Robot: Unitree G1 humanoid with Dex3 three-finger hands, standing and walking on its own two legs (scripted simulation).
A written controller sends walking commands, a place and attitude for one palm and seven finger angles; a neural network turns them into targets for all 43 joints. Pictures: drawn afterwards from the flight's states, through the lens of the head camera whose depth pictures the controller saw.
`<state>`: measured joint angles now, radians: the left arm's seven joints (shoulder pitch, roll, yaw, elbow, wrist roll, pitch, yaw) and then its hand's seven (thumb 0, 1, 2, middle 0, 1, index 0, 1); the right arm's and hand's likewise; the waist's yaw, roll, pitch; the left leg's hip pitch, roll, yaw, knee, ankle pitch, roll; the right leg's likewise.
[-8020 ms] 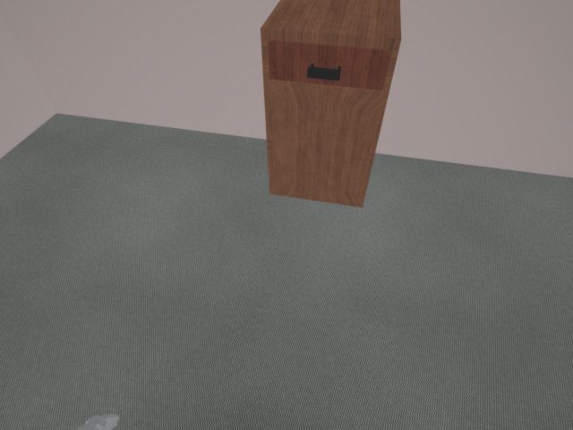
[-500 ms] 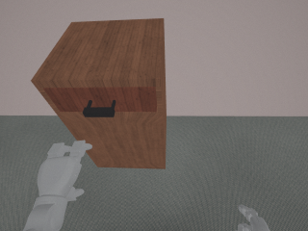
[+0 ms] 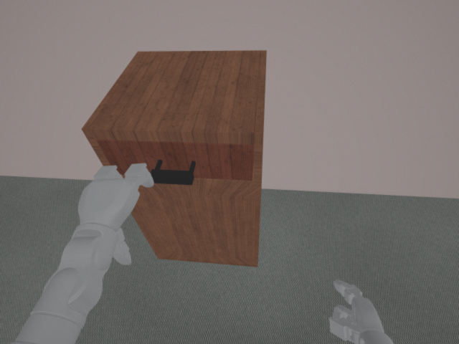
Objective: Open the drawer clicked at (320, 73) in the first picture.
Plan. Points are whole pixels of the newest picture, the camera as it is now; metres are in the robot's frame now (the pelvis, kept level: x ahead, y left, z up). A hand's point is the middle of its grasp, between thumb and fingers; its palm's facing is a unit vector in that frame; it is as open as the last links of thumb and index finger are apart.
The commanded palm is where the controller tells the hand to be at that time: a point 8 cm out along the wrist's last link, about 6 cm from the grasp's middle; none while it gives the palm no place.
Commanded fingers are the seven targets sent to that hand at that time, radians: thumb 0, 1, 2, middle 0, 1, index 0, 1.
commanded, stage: raise the hand with hooked fingers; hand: left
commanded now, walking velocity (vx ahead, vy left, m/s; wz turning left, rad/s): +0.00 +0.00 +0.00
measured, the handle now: (174, 170) +0.54 +0.25 -0.08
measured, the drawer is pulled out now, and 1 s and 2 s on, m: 0.00 0.00 0.00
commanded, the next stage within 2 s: move the hooked fingers above the handle in 0.42 s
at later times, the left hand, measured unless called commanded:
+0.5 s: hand (124, 209) +0.31 +0.24 +0.07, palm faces +0.04 -0.08 -1.00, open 13.8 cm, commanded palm +0.28 +0.25 +0.13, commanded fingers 0.00 -0.50 0.30 -0.30 -1.20 -0.30 -1.20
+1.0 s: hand (139, 197) +0.35 +0.24 +0.04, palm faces -0.05 -0.06 -1.00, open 13.8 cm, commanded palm +0.34 +0.25 +0.10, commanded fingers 0.00 -0.50 0.30 -0.30 -1.20 -0.30 -1.20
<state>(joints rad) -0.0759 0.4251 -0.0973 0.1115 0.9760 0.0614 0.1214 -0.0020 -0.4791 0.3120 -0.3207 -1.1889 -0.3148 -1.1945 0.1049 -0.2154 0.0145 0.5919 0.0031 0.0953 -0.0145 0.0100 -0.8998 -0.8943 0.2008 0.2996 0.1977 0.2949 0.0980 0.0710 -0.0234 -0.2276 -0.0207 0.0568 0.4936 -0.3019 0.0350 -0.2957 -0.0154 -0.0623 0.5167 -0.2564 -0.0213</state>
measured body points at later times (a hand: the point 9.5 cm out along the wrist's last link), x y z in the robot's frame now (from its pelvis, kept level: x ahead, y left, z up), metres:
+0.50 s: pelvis +0.00 +0.01 +0.00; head +0.03 -0.02 +0.45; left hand +0.30 +0.25 +0.12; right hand +0.17 -0.22 -0.12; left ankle -0.03 +0.10 -0.74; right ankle +0.01 -0.11 -0.74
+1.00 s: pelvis +0.00 -0.01 +0.00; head +0.05 -0.03 +0.44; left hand +0.35 +0.24 +0.10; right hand +0.15 -0.26 -0.13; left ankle -0.03 +0.10 -0.74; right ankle +0.01 -0.11 -0.74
